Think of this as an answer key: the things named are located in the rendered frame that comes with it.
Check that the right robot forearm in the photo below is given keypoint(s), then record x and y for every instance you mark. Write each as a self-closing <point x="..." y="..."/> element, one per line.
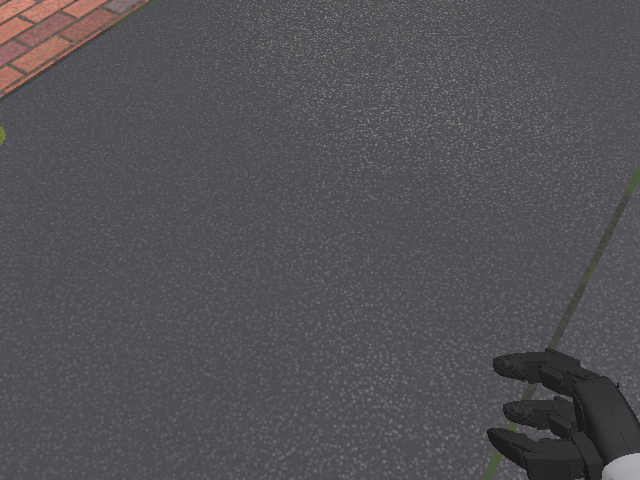
<point x="623" y="468"/>

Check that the robot right hand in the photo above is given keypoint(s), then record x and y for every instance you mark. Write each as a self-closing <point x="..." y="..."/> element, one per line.
<point x="599" y="423"/>

